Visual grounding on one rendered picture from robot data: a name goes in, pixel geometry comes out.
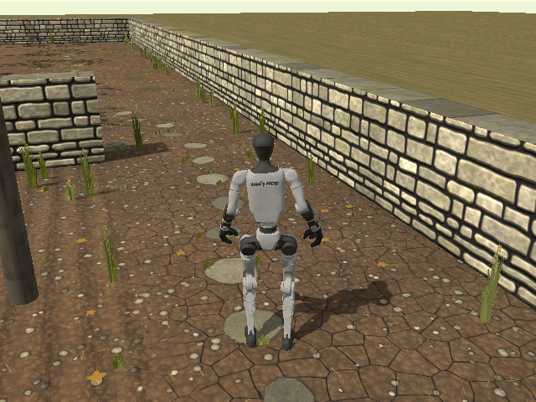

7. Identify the robot right forearm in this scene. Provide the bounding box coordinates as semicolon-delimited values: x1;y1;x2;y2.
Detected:
301;200;320;232

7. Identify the robot left upper arm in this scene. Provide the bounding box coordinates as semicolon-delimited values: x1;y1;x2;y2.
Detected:
226;170;248;216

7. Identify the robot left forearm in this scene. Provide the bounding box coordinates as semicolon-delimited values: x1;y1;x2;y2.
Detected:
220;204;235;231

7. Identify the left robot foot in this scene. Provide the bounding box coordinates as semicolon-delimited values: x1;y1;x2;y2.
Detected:
245;325;256;347

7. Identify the right robot hand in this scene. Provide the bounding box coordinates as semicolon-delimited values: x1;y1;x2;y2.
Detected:
303;227;322;247

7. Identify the left robot hand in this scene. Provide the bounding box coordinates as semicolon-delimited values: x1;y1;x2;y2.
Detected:
219;228;238;244

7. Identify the right robot thigh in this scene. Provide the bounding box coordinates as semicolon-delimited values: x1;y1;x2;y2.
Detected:
280;234;297;296

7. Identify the robot right upper arm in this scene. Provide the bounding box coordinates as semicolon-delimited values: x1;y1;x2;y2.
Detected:
282;168;309;214

